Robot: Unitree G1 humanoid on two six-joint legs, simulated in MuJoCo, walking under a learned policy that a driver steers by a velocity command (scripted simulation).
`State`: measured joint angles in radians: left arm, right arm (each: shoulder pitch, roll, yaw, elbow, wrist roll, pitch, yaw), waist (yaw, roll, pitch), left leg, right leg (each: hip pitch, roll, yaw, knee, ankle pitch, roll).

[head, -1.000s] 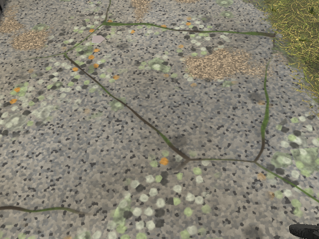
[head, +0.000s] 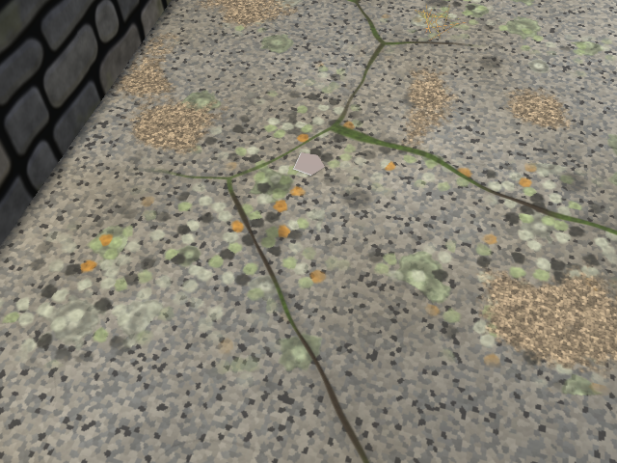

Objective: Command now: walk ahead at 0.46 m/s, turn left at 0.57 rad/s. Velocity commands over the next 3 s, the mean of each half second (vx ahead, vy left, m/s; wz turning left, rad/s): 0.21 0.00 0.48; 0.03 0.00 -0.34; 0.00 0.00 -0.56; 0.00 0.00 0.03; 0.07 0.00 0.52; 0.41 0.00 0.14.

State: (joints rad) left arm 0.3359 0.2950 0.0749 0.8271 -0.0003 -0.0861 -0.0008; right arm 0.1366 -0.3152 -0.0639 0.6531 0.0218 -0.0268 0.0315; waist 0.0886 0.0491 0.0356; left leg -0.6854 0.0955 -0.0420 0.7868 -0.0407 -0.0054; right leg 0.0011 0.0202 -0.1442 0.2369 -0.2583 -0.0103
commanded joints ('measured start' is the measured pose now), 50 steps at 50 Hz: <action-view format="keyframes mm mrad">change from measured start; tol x32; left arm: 1 -71 170 36 -63 -12 -8 6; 50 -217 75 11 -277 -29 126 -22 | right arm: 1 -94 -17 6 -100 -1 -14 20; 7 248 -194 -84 -50 -17 2 6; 50 19 -150 -63 0 -20 48 -72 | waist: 1 -21 -95 43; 9 -170 137 -559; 34 -119 -248 -60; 50 -123 109 -110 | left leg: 1 44 -9 36 -116 66 23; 6 440 -155 128 -251 13 119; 9 1079 306 -659 -301 527 456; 15 430 92 -291 -445 380 304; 30 348 -118 -48 -282 -283 59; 43 598 329 -321 -435 304 326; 50 600 181 26 -387 341 207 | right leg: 1 -36 -266 60 -67 416 -136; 6 -29 -228 -31 391 898 -46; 7 -221 -173 -41 663 633 11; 8 -640 -8 0 1064 -414 84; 9 -653 16 231 1216 -463 78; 29 -210 -155 292 233 402 -7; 38 -374 -133 442 252 211 -80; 44 -652 -56 231 908 -339 56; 50 -455 -51 100 554 -140 67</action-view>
